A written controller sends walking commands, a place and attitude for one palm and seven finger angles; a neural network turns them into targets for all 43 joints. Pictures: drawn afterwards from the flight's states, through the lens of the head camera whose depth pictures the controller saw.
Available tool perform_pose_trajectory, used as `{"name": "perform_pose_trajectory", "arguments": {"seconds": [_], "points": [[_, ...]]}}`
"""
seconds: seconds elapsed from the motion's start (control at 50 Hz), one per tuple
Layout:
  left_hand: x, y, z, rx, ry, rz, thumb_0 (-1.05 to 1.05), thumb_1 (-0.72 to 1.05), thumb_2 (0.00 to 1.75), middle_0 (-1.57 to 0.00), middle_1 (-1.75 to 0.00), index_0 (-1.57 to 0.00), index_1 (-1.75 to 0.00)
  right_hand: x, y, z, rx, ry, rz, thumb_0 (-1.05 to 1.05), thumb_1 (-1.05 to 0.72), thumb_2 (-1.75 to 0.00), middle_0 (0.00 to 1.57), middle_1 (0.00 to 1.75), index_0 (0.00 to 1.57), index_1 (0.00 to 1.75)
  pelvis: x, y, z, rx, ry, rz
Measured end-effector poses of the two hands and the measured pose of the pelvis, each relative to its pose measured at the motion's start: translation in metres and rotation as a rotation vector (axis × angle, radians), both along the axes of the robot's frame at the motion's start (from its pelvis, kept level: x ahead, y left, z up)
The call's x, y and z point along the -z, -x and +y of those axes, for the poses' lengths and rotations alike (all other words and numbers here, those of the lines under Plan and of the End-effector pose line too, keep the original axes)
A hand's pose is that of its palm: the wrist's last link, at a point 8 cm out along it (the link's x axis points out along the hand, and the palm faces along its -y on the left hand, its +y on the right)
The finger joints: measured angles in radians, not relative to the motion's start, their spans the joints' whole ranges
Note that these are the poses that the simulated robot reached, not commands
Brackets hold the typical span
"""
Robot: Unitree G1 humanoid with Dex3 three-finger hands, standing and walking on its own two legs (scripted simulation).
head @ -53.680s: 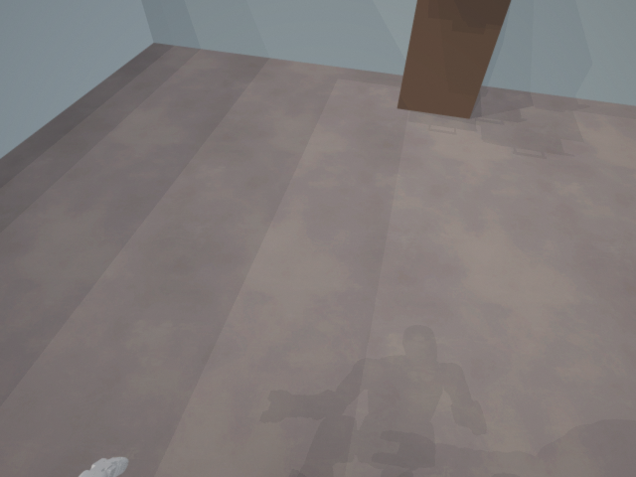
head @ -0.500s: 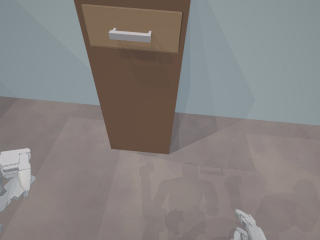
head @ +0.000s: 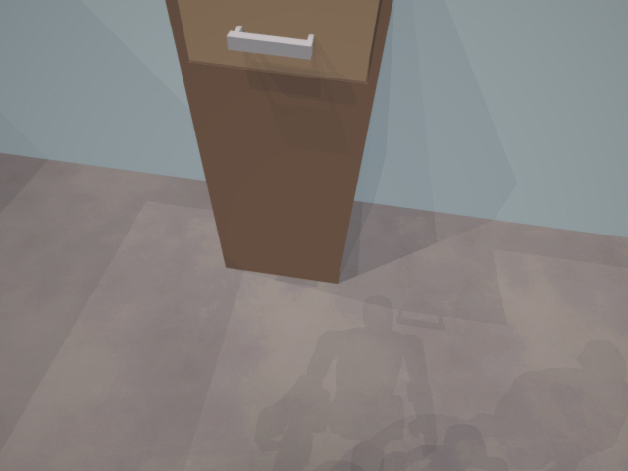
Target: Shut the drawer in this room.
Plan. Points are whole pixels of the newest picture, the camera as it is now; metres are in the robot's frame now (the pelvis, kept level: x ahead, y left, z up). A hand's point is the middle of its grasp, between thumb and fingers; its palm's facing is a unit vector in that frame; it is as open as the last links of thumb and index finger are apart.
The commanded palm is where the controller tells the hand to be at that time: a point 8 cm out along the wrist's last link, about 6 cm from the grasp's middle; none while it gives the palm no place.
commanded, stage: let the arm hang, fingers relaxed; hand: left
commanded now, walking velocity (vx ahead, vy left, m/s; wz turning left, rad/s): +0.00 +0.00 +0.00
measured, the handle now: (272, 40) +0.83 +0.15 +0.13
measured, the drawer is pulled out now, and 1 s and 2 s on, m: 0.00 0.00 0.00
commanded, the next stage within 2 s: look to check the result in 0.68 s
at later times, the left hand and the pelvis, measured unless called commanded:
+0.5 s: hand out of the picture -0.02 +0.15 -0.18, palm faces +0.04 -0.99 -0.15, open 7.3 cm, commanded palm none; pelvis -0.01 +0.00 +0.00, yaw -1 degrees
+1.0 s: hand out of the picture -0.03 +0.15 -0.17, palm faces +0.04 -0.98 -0.18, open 7.4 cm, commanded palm none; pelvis -0.01 -0.01 +0.00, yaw -1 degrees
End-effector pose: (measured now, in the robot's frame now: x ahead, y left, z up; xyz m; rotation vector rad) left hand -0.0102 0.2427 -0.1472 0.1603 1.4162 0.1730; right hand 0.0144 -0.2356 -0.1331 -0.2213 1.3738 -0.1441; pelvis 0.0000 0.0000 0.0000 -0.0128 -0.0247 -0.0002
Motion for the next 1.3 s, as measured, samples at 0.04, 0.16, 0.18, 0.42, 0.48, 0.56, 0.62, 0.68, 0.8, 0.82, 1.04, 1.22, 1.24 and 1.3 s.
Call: {"name": "perform_pose_trajectory", "arguments": {"seconds": [0.04, 0.16, 0.18, 0.42, 0.48, 0.56, 0.62, 0.68, 0.8, 0.82, 1.04, 1.22, 1.24, 1.3], "points": [[-0.002, 0.020, 0.000, -0.014, -0.001, 0.055, 0.01, 0.91, 0.90, -0.80, -1.01, -0.79, -0.97, 0.003, 0.015, 0.004, 0.014, -0.011, 0.044, 0.01, -0.91, -0.90, 0.20, 0.30, 0.20, 0.30, -0.001, 0.001, 0.001, 0.000, 0.000, -0.001], [-0.008, 0.052, -0.009, -0.034, 0.007, 0.146, 0.01, 0.91, 0.90, -0.57, -0.73, -0.56, -0.71, 0.010, 0.044, 0.019, 0.049, -0.051, 0.106, 0.01, -0.91, -0.90, 0.20, 0.30, 0.20, 0.30, -0.002, 0.004, 0.004, 0.004, -0.004, -0.009], [-0.008, 0.054, -0.011, -0.036, 0.010, 0.149, 0.00, 0.91, 0.90, -0.53, -0.68, -0.52, -0.67, 0.011, 0.046, 0.022, 0.053, -0.058, 0.109, 0.01, -0.91, -0.90, 0.20, 0.30, 0.20, 0.30, -0.002, 0.004, 0.004, 0.004, -0.005, -0.011], [0.000, 0.030, -0.038, -0.026, 0.059, 0.051, 0.00, 0.91, 0.90, -0.24, -0.35, -0.23, -0.35, 0.017, 0.051, 0.042, 0.084, -0.109, 0.073, 0.00, -0.91, -0.90, 0.20, 0.30, 0.20, 0.30, -0.002, 0.009, 0.002, 0.011, -0.011, -0.017], [0.001, 0.021, -0.042, -0.021, 0.067, 0.024, 0.00, 0.91, 0.90, -0.22, -0.33, -0.21, -0.32, 0.017, 0.050, 0.042, 0.091, -0.110, 0.061, 0.00, -0.91, -0.90, 0.20, 0.30, 0.20, 0.30, -0.001, 0.010, 0.001, 0.011, -0.012, -0.016], [0.001, 0.015, -0.045, -0.017, 0.067, 0.005, 0.00, 0.91, 0.90, -0.21, -0.31, -0.20, -0.31, 0.016, 0.051, 0.040, 0.097, -0.107, 0.053, 0.00, -0.91, -0.90, 0.20, 0.30, 0.20, 0.30, -0.001, 0.010, -0.001, 0.012, -0.013, -0.017], [0.001, 0.015, -0.044, -0.019, 0.061, 0.005, 0.00, 0.91, 0.90, -0.21, -0.31, -0.20, -0.30, 0.016, 0.052, 0.037, 0.101, -0.103, 0.054, 0.00, -0.91, -0.90, 0.20, 0.30, 0.20, 0.30, -0.001, 0.009, -0.002, 0.012, -0.014, -0.017], [0.000, 0.017, -0.042, -0.021, 0.054, 0.009, 0.00, 0.91, 0.90, -0.20, -0.31, -0.20, -0.30, 0.016, 0.054, 0.034, 0.102, -0.099, 0.061, 0.00, -0.91, -0.90, 0.20, 0.30, 0.20, 0.30, -0.001, 0.009, -0.004, 0.012, -0.014, -0.017], [-0.002, 0.023, -0.040, -0.025, 0.042, 0.036, 0.00, 0.91, 0.90, -0.20, -0.30, -0.20, -0.30, 0.016, 0.057, 0.027, 0.104, -0.091, 0.080, 0.00, -0.91, -0.90, 0.20, 0.30, 0.20, 0.30, -0.001, 0.008, -0.007, 0.014, -0.014, -0.013], [-0.002, 0.024, -0.040, -0.025, 0.040, 0.041, 0.00, 0.91, 0.90, -0.20, -0.30, -0.20, -0.30, 0.015, 0.057, 0.026, 0.104, -0.090, 0.082, 0.00, -0.91, -0.90, 0.20, 0.30, 0.20, 0.30, -0.001, 0.008, -0.007, 0.014, -0.014, -0.013], [-0.003, 0.022, -0.043, -0.025, 0.036, 0.053, 0.00, 0.91, 0.90, -0.20, -0.30, -0.19, -0.30, 0.015, 0.049, 0.017, 0.097, -0.082, 0.086, 0.00, -0.91, -0.90, 0.20, 0.30, 0.20, 0.30, -0.002, 0.004, -0.012, 0.014, -0.014, -0.010], [-0.002, 0.007, -0.049, -0.018, 0.046, 0.031, 0.00, 0.91, 0.90, -0.20, -0.30, -0.20, -0.30, 0.014, 0.035, 0.014, 0.092, -0.078, 0.065, 0.00, -0.91, -0.90, 0.20, 0.30, 0.20, 0.30, -0.002, -0.002, -0.015, 0.016, -0.014, -0.007], [-0.002, 0.005, -0.050, -0.016, 0.047, 0.027, 0.00, 0.91, 0.90, -0.20, -0.30, -0.20, -0.30, 0.014, 0.033, 0.014, 0.091, -0.078, 0.062, 0.00, -0.91, -0.90, 0.20, 0.30, 0.20, 0.30, -0.002, -0.003, -0.015, 0.016, -0.014, -0.008], [-0.002, -0.001, -0.050, -0.014, 0.047, 0.015, 0.00, 0.91, 0.90, -0.20, -0.30, -0.20, -0.30, 0.014, 0.027, 0.013, 0.089, -0.078, 0.052, 0.00, -0.91, -0.90, 0.20, 0.30, 0.20, 0.30, -0.003, -0.004, -0.016, 0.015, -0.014, -0.008]]}}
